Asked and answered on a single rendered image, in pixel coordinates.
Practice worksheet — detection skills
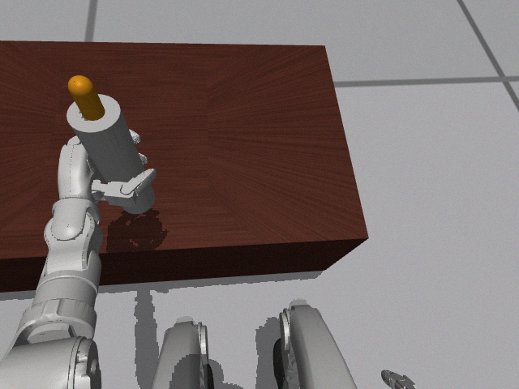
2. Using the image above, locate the bottle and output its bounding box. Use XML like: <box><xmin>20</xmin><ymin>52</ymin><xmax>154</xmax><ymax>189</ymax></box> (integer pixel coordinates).
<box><xmin>66</xmin><ymin>75</ymin><xmax>155</xmax><ymax>214</ymax></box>

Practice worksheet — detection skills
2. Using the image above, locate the left robot arm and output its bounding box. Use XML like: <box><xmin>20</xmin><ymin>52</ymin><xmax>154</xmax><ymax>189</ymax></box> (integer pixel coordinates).
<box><xmin>0</xmin><ymin>198</ymin><xmax>103</xmax><ymax>389</ymax></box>

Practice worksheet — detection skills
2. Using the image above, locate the right robot hand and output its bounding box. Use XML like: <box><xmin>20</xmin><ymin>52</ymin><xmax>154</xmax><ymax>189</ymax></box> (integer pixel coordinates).
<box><xmin>381</xmin><ymin>370</ymin><xmax>416</xmax><ymax>389</ymax></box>

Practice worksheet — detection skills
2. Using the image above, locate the left robot hand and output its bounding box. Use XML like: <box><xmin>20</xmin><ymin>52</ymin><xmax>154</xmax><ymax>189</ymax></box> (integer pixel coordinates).
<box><xmin>58</xmin><ymin>129</ymin><xmax>157</xmax><ymax>207</ymax></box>

